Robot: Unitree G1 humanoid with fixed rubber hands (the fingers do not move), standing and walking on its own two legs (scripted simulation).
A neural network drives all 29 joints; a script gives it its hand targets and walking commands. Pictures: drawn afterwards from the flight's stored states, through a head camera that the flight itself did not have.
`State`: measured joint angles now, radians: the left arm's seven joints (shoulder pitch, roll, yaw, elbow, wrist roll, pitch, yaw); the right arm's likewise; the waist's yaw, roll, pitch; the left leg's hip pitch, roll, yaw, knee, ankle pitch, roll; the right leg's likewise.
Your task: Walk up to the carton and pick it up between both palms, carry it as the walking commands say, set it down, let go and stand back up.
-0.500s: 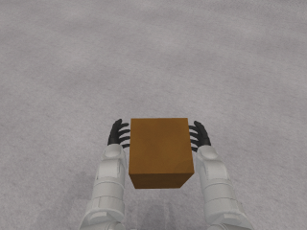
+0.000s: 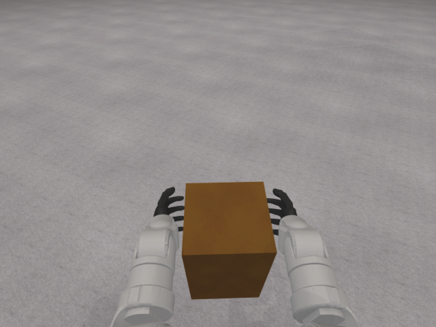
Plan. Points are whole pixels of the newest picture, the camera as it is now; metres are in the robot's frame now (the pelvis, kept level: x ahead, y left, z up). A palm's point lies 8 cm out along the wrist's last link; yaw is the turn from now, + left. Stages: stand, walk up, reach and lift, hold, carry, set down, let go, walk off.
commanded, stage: reach and lift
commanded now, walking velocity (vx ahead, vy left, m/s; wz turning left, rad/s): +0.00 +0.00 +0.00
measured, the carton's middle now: (225, 244) +0.31 +0.01 -0.01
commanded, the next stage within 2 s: hold in 1.12 s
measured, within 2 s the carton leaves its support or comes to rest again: neither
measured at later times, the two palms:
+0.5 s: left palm (168, 222) +0.31 +0.12 +0.06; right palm (294, 225) +0.31 -0.12 +0.06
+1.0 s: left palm (165, 225) +0.31 +0.12 +0.06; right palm (293, 229) +0.30 -0.12 +0.06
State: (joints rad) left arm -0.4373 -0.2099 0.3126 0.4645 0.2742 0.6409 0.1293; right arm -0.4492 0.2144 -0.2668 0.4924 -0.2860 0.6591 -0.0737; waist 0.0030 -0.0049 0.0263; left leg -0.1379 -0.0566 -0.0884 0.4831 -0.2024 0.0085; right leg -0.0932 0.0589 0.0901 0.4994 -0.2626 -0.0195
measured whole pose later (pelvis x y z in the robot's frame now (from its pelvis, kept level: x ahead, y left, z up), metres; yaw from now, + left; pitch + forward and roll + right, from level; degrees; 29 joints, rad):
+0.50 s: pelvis -0.02 +0.00 +0.00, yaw -1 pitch -9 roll +0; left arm -0.53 -0.21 0.38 0.56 0.31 0.66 0.12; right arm -0.55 0.21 -0.34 0.57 -0.32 0.69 -0.07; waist -0.02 0.00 0.04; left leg -0.16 -0.06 -0.08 0.51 -0.20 0.01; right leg -0.12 0.06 0.10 0.53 -0.26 -0.01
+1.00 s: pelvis +0.00 +0.01 +0.00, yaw -1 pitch -9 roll +0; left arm -0.42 -0.20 0.28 0.45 0.28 0.69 0.12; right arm -0.43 0.21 -0.25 0.46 -0.29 0.72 -0.07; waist -0.01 -0.01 0.02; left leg -0.12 -0.06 -0.08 0.49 -0.20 0.02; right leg -0.07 0.06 0.10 0.50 -0.26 -0.01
